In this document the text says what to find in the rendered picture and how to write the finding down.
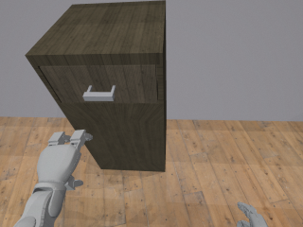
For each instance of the cabinet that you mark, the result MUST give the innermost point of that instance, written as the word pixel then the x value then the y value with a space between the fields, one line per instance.
pixel 126 136

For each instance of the handle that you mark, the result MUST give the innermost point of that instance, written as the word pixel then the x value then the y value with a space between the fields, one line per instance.
pixel 99 96

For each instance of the robot left forearm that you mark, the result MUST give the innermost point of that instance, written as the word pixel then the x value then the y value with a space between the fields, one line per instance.
pixel 43 206

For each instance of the robot right hand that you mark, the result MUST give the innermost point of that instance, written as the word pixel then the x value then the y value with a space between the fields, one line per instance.
pixel 255 219

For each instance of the drawer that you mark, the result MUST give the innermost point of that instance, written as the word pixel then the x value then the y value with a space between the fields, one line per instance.
pixel 135 83

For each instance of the robot left hand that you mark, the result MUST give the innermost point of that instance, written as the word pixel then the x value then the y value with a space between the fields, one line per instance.
pixel 58 160

